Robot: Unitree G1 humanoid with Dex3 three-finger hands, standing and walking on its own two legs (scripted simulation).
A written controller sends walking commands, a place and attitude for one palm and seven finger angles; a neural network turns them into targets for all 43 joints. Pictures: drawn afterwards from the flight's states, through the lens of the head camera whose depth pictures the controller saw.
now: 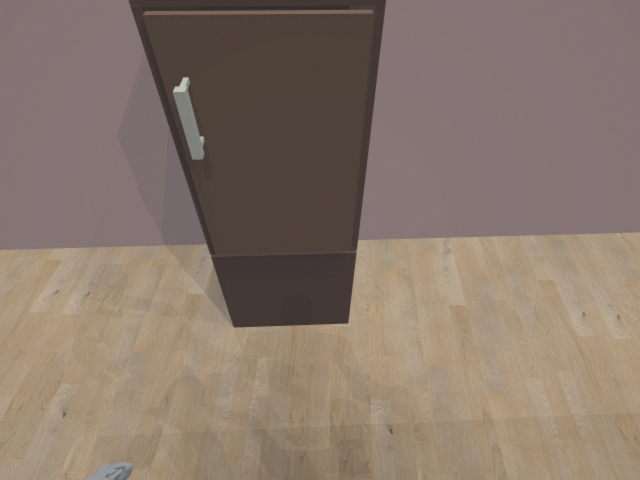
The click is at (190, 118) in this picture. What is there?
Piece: cupboard door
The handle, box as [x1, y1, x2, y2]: [173, 77, 204, 159]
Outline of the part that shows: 184,77 180,85 174,88 173,94 192,159 202,159 202,145 204,140 203,136 200,137 198,134 187,91 189,80 188,77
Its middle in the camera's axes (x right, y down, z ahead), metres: -0.24 -0.22 +0.72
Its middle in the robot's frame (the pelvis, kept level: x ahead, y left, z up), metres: +0.69 +0.28 +0.09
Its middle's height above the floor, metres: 0.86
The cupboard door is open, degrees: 0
